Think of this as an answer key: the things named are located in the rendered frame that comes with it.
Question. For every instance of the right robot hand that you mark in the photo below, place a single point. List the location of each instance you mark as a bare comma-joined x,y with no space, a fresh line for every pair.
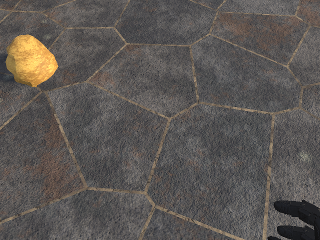
306,212

